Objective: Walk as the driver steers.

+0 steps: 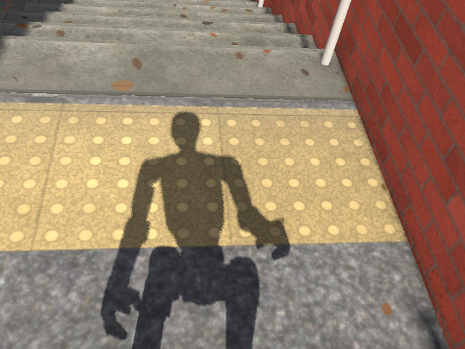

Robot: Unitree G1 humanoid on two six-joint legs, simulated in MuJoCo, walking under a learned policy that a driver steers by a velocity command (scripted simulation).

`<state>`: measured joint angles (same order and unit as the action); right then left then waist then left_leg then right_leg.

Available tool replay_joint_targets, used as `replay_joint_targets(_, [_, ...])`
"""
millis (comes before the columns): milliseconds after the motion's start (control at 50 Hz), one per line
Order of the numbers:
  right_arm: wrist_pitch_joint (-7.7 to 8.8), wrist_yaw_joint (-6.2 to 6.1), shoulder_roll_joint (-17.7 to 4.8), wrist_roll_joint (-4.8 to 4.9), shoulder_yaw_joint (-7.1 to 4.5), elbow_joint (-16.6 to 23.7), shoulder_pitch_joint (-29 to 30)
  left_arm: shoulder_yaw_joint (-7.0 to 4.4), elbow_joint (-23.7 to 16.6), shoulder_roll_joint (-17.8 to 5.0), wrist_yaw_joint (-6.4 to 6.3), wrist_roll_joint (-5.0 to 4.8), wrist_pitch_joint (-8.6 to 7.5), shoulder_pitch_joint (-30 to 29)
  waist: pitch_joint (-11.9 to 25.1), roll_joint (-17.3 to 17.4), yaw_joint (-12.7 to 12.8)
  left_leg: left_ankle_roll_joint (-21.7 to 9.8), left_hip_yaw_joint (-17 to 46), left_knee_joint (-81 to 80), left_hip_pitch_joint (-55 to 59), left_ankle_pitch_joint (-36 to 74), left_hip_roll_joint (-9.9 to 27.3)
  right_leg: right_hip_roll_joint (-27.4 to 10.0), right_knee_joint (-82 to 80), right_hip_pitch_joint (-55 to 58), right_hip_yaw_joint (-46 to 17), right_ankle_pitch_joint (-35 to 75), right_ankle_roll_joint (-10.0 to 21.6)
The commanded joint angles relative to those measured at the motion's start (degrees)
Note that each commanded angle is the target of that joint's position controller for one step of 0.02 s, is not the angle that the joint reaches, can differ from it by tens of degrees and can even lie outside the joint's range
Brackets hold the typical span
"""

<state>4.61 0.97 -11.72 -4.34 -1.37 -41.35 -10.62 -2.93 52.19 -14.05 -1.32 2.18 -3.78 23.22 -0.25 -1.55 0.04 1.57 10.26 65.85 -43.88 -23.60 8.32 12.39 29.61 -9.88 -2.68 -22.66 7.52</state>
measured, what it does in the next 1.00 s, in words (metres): goes down: left foot, then right foot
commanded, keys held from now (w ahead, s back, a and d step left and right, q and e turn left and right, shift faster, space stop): w+e+shift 0.10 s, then w+shift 0.48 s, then w+q+shift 0.06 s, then q+shift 0.36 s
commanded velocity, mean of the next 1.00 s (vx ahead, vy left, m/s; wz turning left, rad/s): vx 0.82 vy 0.00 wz -0.09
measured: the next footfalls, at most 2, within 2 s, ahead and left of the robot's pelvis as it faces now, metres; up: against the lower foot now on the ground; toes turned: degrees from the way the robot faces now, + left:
left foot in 0.12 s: +0.28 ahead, +0.21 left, +0.00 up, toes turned -10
right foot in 0.52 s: +0.61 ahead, -0.12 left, +0.00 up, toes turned -18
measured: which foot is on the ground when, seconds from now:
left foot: up 0.00-0.10, down 0.12-0.52, up 0.54-0.94, down 0.96-1.00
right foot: down 0.00-0.10, up 0.12-0.50, down 0.52-0.94, up 0.96-1.00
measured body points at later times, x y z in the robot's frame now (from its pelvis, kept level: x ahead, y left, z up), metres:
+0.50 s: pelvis +0.41 +0.02 +0.00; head +0.44 +0.00 +0.45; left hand +0.74 +0.14 -0.04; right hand +0.26 -0.21 -0.13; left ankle +0.24 +0.22 -0.72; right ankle +0.57 -0.11 -0.70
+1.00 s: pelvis +0.80 -0.09 -0.02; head +0.84 -0.10 +0.43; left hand +0.92 +0.17 -0.13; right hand +0.96 -0.37 -0.11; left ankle +0.96 -0.08 -0.72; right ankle +0.61 -0.16 -0.61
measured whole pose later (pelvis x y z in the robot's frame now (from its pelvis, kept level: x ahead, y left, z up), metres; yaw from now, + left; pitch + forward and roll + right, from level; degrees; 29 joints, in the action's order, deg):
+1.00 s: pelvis +0.80 -0.09 -0.02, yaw -4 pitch +0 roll -1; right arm 5.2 2.6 -18.1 -1.0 -3.2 -37.3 -8.8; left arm -0.6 43.9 -15.3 -2.9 0.7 -4.2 15.2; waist -4.3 2.0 -0.9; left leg -10.0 -3.4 36.2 -32.5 -4.6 -7.9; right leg 2.7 74.5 -13.6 4.5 -28.1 -2.9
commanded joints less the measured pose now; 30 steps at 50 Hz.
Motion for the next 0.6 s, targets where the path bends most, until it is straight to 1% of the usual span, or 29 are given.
replay_joint_targets(20, [0.21,0.89,-7.0,2.6,-1.13,4.2,-3.7,-3.91,-10.1,-11.7,1.37,-1.43,-2.75,-16.0,-3.9,5.7,-7.4,1.2,-8.0,-17.8,31.1,16.6,-3.4,-12.2,-16.7,-31.6,-17.4,9.3,9.1])
replay_joint_targets(40, [0.4,0.94,-7.5,3.57,-1.62,2.6,-7.8,-4.33,-9.8,-12.4,2.07,-1.6,-2.63,-15.1,-1.4,4.9,-8.5,1.3,-9.9,-20.6,39.9,19.7,-5.3,-11.9,-14.0,-32.3,-16.3,10.1,7.9])
replay_joint_targets(60, [0.47,0.5,-8.7,3.81,-2.37,0.4,-13.7,-4.49,-9.6,-12.7,2.49,-1.68,-2.68,-13.9,2.1,5.9,-10.9,0.9,-10.7,-23.8,48.1,19.5,-6.8,-10.4,-5.9,-30.6,-14.2,15.4,6.0])
replay_joint_targets(80, [0.24,-0.48,-11.3,3.5,-3.8,-2.2,-23.3,-4.66,-9.4,-13.6,3.13,-1.15,-2.8,-13.3,8.3,7.8,-16.2,0.7,-12.6,-24.8,56.8,13.2,-8.8,-7.3,9.1,-27.7,-11.1,24.7,3.9])
replay_joint_targets(100, [0.39,-1.76,-14.7,2.39,-5.11,-4.1,-33.8,-4.13,-10.6,-11.7,3.39,-0.61,-3.55,-16.2,13.5,9.9,-22.4,0.6,-10.4,-25.5,65.1,6.1,-5.3,-4.5,28.5,-29.8,-8.8,24.8,1.4])
replay_joint_targets(120, [0.88,-2.41,-15.7,0.96,-4.16,-4.8,-37.2,-1.07,-13.4,0.0,3.02,0.68,-4.06,-19.2,11.4,19.2,-20.2,0.5,10.6,-32.0,60.7,-5.9,9.7,-3.0,54.9,-36.2,-8.1,-10.6,0.5])
replay_joint_targets(140, [1.01,-2.09,-18.0,0.76,-4.0,-1.2,-26.3,-0.55,-16.0,0.8,3.14,-2.52,-4.2,-8.4,12.5,25.1,-8.0,-3.9,45.4,-52.7,57.1,-13.2,18.3,-2.7,59.5,-44.1,-7.3,-7.2,1.1])
replay_joint_targets(160, [0.86,-1.84,-16.6,0.59,-4.73,0.6,-16.4,-0.09,-13.6,0.1,3.11,-1.56,-2.74,-4.5,7.5,16.8,-2.9,-9.6,48.2,-53.8,51.2,-33.3,19.0,-8.8,62.2,-47.2,-4.7,-1.7,1.4])
replay_joint_targets(180, [0.79,-1.31,-12.7,1.49,-4.23,1.4,-11.2,-0.11,-12.9,-1.1,3.71,0.12,-1.69,-6.3,1.4,10.3,-2.6,-10.3,37.1,-52.6,42.1,-33.4,15.0,-12.3,58.6,-44.8,-2.9,2.6,0.7])
replay_joint_targets(200, [0.86,-1.05,-11.4,1.57,-3.93,0.4,-9.3,-0.01,-13.4,-0.5,4.34,0.71,-0.94,-8.3,-2.5,9.1,-1.5,-9.4,27.5,-52.1,35.0,-25.8,12.0,-13.5,55.8,-42.3,-3.2,3.9,-0.2])
replay_joint_targets(220, [1.07,-1.13,-9.9,1.69,-3.47,-1.1,-9.7,0.03,-14.1,-0.3,5.1,0.78,-0.19,-9.7,-3.8,8.8,-0.8,-8.4,20.1,-52.3,30.8,-19.9,9.2,-14.0,52.7,-40.2,-4.1,4.0,-0.9])
replay_joint_targets(240, [1.48,-1.2,-8.5,2.24,-3.04,-2.7,-10.4,0.26,-15.4,0.0,5.7,0.31,0.41,-11.2,-5.1,10.9,-0.1,-7.9,14.5,-53.2,29.3,-14.7,7.6,-14.0,49.6,-40.4,-5.6,6.1,-1.4])
replay_joint_targets(260, [1.95,-1.0,-7.6,2.52,-2.87,-3.7,-11.5,0.42,-16.6,-0.4,5.9,-0.01,0.89,-13.4,-5.7,11.0,-0.2,-8.1,10.7,-54.5,29.1,-9.4,6.6,-13.5,47.1,-41.1,-5.9,8.4,-1.8])
replay_joint_targets(280, [2.4,-0.69,-7.7,2.71,-2.97,-4.1,-11.5,0.43,-18.0,-1.3,5.87,-0.09,1.11,-15.9,-5.8,9.6,0.2,-8.5,7.0,-56.2,28.7,-4.2,5.8,-12.9,43.1,-40.7,-5.8,11.1,-2.2])
replay_joint_targets(320, [3.18,-0.57,-9.0,2.96,-3.45,-3.9,-10.5,0.32,-19.9,-3.7,6.0,-0.06,1.35,-19.6,-5.5,6.7,1.3,-9.4,-0.6,-59.7,29.1,5.4,5.1,-13.2,32.7,-37.6,-4.4,16.6,-3.2])
replay_joint_targets(340, [3.4,-0.56,-9.4,3.24,-3.6,-3.9,-10.4,0.47,-20.2,-4.0,6.36,-0.15,1.4,-20.7,-4.8,4.7,1.5,-9.1,-4.8,-61.5,29.8,8.8,4.3,-13.8,26.9,-34.5,-2.1,20.1,-3.3])
replay_joint_targets(380, [3.45,-0.43,-10.0,3.89,-3.73,-4.2,-11.2,1.13,-20.9,-3.6,7.33,-0.73,1.18,-24.0,-5.9,3.7,0.8,-8.6,-10.3,-66.1,28.7,13.3,4.1,-14.8,15.3,-25.2,2.8,25.4,-2.4])
replay_joint_targets(400, [3.38,-0.27,-10.5,4.14,-3.79,-4.5,-12.4,1.31,-20.9,-3.3,7.52,-0.65,1.18,-25.2,-6.4,3.1,-0.1,-8.6,-11.8,-67.8,29.7,16.0,4.4,-14.6,12.3,-21.7,4.5,26.6,-1.7])
replay_joint_targets(420, [3.21,-0.45,-11.2,3.98,-3.82,-4.9,-13.7,1.12,-20.7,-4.1,7.0,-0.73,1.29,-25.9,-6.5,2.8,-0.3,-8.2,-13.1,-67.1,33.7,19.5,4.6,-14.2,9.6,-20.7,5.5,25.8,-1.2])
replay_joint_targets(440, [2.94,-0.59,-12.1,4.12,-3.87,-5.6,-15.1,1.11,-20.7,-4.4,6.45,-0.44,1.31,-26.1,-6.4,3.7,-0.5,-8.1,-14.0,-64.5,38.4,29.2,5.2,-13.7,7.0,-20.2,6.9,23.8,-0.4])
replay_joint_targets(460, [2.6,-0.85,-13.3,4.06,-3.92,-6.3,-16.5,0.89,-20.5,-5.2,5.73,-0.1,1.29,-25.8,-5.0,5.0,-0.1,-7.9,-15.0,-59.9,43.4,45.4,5.6,-12.0,5.3,-18.7,8.7,20.1,0.4])
replay_joint_targets(480, [1.96,-1.26,-15.0,3.68,-4.14,-7.0,-17.7,0.54,-19.9,-6.0,5.03,0.11,1.25,-23.1,-2.4,7.3,1.4,-7.4,-15.8,-52.6,47.7,60.8,6.3,-10.0,4.3,-15.6,9.8,15.6,1.3])
replay_joint_targets(500, [1.19,-1.61,-17.4,3.2,-4.69,-7.2,-17.4,-0.24,-17.7,-7.7,4.52,0.4,1.08,-15.2,2.6,9.6,5.2,-6.8,-16.5,-41.8,48.5,70.5,6.2,-7.9,3.1,-7.1,9.8,12.6,2.2])
replay_joint_targets(520, [0.42,-1.93,-17.3,3.22,-4.63,-6.9,-16.4,-1.33,-13.6,-9.5,3.65,0.65,0.95,-2.7,9.2,8.6,11.0,-6.3,-17.6,-26.1,42.8,70.2,4.3,-7.2,1.3,8.2,9.9,12.3,3.1])
replay_joint_targets(540, [0.16,-1.82,-13.0,2.71,-3.56,-5.1,-17.0,-2.6,-11.8,-13.6,2.58,1.62,0.84,6.2,16.6,3.1,13.3,-6.6,-16.0,-4.4,27.6,47.8,1.6,-17.5,5.1,25.4,-2.5,-4.0,3.1])
replay_joint_targets(560, [0.61,0.05,-4.2,4.5,-1.47,-1.6,-21.4,-3.41,-12.4,-19.4,2.49,2.16,0.38,2.1,20.5,-16.9,4.5,-5.2,-10.7,13.6,5.2,-4.6,-8.8,-32.1,-7.6,35.1,-35.1,-25.0,6.0])
replay_joint_targets(580, [1.41,-0.11,-9.7,4.18,-2.19,-0.3,-14.6,-3.9,-12.9,-17.1,2.53,1.08,0.28,0.4,19.8,-10.3,6.6,-6.7,-4.8,17.5,0.1,-0.6,-8.3,-32.3,-16.9,31.6,-46.3,-26.7,5.4])
replay_joint_targets(600, [1.65,-0.04,-11.1,4.43,-2.46,0.0,-9.8,-3.34,-11.6,-14.0,2.23,0.98,-0.13,-2.3,9.6,-3.1,4.8,-7.2,-5.5,15.1,-2.0,6.4,-5.2,-31.1,-16.1,23.2,-34.3,-18.2,4.6])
